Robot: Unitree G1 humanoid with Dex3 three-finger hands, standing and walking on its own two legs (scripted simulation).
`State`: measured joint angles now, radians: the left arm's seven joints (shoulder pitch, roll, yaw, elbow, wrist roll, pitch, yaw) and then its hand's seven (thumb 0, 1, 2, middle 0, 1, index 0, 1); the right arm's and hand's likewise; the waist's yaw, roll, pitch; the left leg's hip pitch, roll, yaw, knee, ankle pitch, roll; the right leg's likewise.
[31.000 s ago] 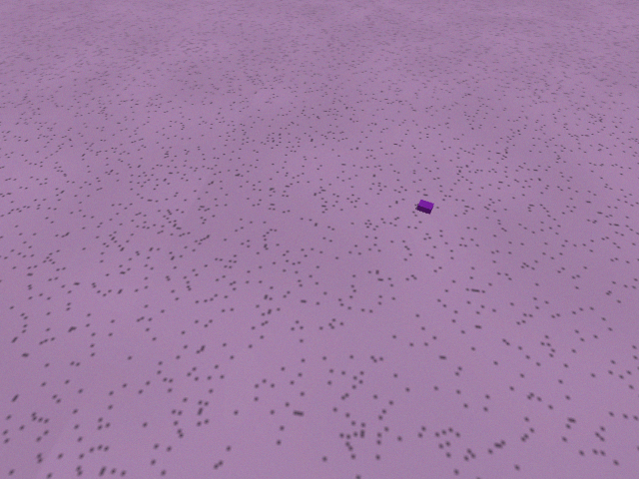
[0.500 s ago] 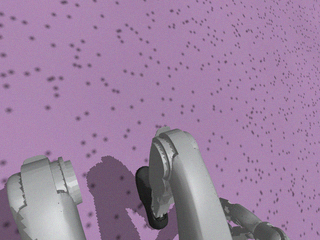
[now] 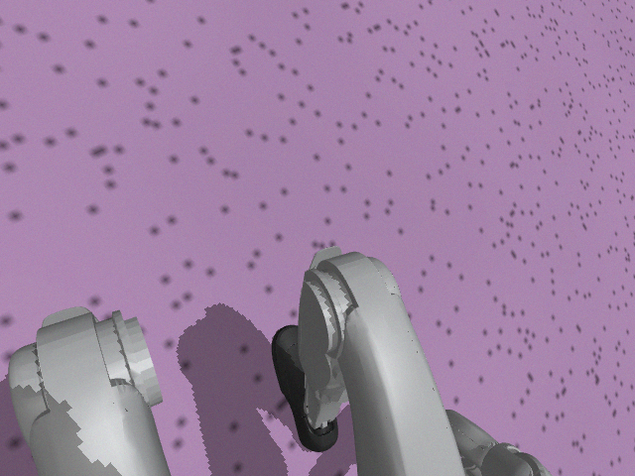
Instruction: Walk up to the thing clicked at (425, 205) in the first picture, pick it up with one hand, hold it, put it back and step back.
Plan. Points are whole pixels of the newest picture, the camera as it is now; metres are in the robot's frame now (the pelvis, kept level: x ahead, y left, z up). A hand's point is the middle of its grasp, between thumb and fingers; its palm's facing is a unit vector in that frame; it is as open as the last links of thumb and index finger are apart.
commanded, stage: close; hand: left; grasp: from above
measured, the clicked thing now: out of the picture +0.39 +0.37 -0.27
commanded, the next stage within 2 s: settle in 0.94 s
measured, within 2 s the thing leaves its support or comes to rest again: neither
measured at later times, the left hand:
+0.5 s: hand out of the picture +0.38 +0.35 -0.24, palm faces -0.40 -0.19 -0.90, open 6.8 cm
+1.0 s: hand out of the picture +0.38 +0.35 -0.24, palm faces -0.41 -0.19 -0.89, open 6.4 cm
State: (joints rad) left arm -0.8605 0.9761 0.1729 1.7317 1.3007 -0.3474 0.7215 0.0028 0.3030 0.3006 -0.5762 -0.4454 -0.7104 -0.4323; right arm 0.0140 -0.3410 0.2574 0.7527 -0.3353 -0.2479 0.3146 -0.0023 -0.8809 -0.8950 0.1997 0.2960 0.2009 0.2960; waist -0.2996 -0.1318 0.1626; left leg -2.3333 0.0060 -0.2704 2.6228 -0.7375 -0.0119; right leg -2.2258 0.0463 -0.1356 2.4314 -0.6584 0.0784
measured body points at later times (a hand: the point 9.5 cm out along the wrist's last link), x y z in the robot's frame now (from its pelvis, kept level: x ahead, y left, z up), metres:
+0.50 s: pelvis +0.00 +0.00 +0.00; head +0.24 +0.14 +0.35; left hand +0.40 +0.36 -0.19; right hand +0.10 -0.26 -0.06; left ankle +0.06 +0.13 -0.25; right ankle +0.12 -0.13 -0.25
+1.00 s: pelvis +0.00 +0.00 +0.00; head +0.25 +0.14 +0.35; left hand +0.40 +0.36 -0.19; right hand +0.09 -0.26 -0.06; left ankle +0.06 +0.13 -0.25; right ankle +0.12 -0.13 -0.25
